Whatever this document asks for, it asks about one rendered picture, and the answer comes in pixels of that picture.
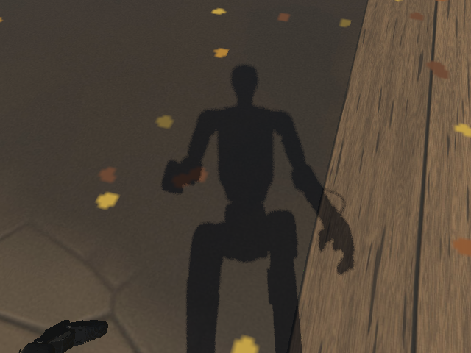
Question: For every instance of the left robot hand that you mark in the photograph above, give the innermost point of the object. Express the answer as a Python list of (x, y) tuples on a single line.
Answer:
[(64, 335)]

